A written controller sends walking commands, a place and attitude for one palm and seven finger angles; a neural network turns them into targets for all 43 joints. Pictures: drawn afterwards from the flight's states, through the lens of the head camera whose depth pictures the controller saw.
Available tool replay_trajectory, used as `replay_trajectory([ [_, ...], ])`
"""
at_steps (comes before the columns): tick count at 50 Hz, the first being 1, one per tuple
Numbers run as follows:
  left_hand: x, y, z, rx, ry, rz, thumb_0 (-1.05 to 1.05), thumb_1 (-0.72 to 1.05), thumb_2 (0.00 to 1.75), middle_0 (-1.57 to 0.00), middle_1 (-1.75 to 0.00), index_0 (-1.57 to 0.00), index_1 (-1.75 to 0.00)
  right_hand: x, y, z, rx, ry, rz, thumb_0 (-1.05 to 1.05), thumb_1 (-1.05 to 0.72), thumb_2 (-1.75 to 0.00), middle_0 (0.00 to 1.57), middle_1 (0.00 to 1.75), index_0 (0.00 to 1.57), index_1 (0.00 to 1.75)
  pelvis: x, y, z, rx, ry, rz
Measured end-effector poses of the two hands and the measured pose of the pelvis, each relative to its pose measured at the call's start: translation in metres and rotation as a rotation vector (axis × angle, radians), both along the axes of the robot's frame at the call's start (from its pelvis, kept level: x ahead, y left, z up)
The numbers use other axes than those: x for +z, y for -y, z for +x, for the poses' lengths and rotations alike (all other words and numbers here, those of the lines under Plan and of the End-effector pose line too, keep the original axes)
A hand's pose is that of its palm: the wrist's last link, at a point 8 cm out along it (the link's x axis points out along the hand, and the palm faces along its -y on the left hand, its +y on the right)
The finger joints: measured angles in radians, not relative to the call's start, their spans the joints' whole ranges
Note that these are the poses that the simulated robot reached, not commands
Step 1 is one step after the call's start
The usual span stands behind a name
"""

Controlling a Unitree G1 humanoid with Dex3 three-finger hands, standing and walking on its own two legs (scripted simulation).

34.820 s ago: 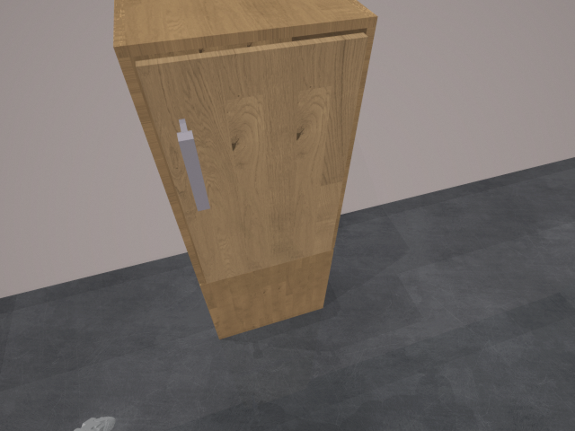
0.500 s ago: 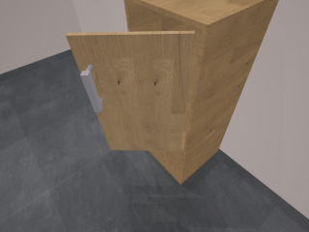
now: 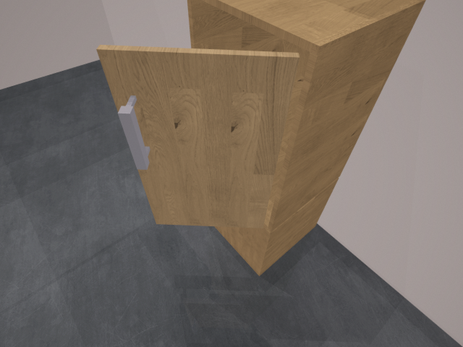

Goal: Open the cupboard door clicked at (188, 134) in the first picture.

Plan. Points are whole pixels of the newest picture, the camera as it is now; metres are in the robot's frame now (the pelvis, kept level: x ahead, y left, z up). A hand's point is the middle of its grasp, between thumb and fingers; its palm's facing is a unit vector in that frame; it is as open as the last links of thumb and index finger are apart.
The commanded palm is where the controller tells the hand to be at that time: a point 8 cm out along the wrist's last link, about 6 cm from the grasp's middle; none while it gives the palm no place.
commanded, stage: look again from close up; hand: left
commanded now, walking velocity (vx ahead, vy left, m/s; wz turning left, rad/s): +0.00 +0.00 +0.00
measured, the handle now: (137, 134) +0.51 +0.23 +0.07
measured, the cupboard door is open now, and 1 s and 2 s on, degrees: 48 48 48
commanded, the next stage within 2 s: shuffle to correct the standing spot in 0.42 s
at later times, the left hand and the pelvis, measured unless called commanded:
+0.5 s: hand out of the picture +0.03 +0.21 -0.18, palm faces +0.02 -0.98 -0.22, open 7.3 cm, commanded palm none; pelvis +0.02 +0.02 +0.00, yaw +0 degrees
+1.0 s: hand out of the picture +0.01 +0.21 -0.17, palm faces -0.01 -0.98 -0.22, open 7.3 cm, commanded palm none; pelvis -0.03 +0.02 +0.00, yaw -1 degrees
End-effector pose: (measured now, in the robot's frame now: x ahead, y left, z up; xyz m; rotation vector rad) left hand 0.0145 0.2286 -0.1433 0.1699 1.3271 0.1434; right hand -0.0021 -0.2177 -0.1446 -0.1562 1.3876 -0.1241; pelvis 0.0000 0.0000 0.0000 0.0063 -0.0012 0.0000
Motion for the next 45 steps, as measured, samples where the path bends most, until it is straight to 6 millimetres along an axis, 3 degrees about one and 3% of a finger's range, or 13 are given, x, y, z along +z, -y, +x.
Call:
replay_trajectory([
  [12, -0.003, -0.011, -0.003, 0.012, -0.037, -0.011, 0.0, 0.91, 0.9, -0.2, -0.3, -0.2, -0.3, 0.005, -0.004, 0.037, 0.022, 0.061, -0.032, 0.01, -0.92, -0.89, 0.2, 0.3, 0.2, 0.3, 0.001, -0.013, 0.01, -0.005, -0.001, -0.002],
  [21, -0.001, -0.024, 0.005, 0.016, -0.026, 0.003, 0.0, 0.91, 0.9, -0.2, -0.3, -0.2, -0.3, 0.006, -0.011, 0.049, 0.034, 0.077, -0.035, 0.0, -0.91, -0.89, 0.2, 0.3, 0.2, 0.3, 0.001, -0.02, 0.015, -0.002, -0.001, -0.002],
  [33, 0.002, -0.041, 0.018, 0.004, 0.002, 0.031, 0.0, 0.91, 0.9, -0.2, -0.3, -0.2, -0.3, 0.007, -0.013, 0.045, 0.019, 0.076, -0.047, 0.0, -0.91, -0.89, 0.2, 0.3, 0.2, 0.3, 0.002, -0.028, 0.011, -0.009, -0.003, 0.003],
  [45, 0.003, -0.038, 0.008, -0.03, 0.046, 0.046, 0.0, 0.91, 0.9, -0.2, -0.3, -0.2, -0.3, -0.001, -0.01, 0.02, -0.012, 0.105, -0.032, 0.0, -0.91, -0.89, 0.2, 0.3, 0.2, 0.3, -0.005, -0.025, -0.026, -0.024, 0.003, 0.007],
])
